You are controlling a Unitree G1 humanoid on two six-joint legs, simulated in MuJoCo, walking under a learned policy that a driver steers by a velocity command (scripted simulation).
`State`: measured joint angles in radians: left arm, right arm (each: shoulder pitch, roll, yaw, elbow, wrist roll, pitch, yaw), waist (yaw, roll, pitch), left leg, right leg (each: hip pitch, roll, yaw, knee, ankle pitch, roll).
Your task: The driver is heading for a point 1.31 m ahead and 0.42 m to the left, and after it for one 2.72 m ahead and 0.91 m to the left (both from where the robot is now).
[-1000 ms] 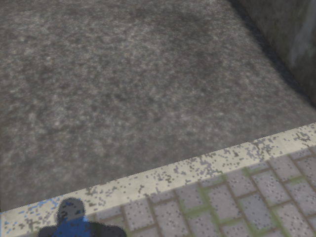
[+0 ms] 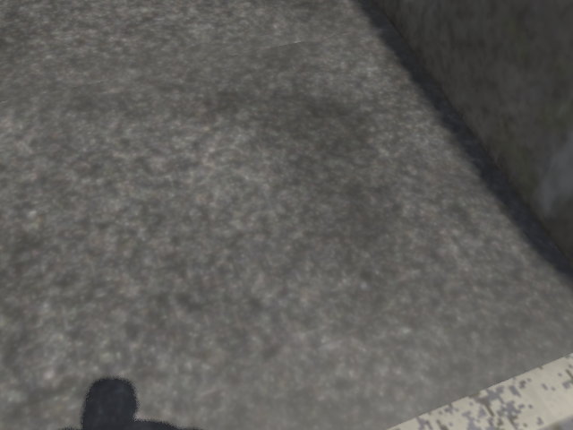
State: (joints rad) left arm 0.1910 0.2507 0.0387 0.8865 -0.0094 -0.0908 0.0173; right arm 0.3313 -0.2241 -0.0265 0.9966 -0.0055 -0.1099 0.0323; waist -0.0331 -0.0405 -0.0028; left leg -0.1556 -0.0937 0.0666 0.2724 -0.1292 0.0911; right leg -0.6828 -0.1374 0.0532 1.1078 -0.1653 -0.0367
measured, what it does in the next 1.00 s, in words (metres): walks ahead, turning left: right foot, then left foot 0.03 m higher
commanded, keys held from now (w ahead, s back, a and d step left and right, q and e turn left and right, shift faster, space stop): w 0.30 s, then w+q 0.70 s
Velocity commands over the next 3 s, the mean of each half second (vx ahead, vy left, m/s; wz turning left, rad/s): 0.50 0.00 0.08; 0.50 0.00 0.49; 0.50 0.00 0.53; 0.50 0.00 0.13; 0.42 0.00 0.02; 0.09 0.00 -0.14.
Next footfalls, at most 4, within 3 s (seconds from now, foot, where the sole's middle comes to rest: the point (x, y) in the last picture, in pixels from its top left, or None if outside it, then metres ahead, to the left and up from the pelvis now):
0.30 right None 0.33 -0.17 -0.78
0.84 left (244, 390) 0.61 0.10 -0.75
1.32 right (279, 270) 0.93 0.02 -0.71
1.72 left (157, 294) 0.85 0.33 -0.70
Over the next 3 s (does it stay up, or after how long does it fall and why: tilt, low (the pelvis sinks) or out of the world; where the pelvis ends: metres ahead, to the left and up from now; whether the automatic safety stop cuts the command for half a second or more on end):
stays up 1.21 0.45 0.13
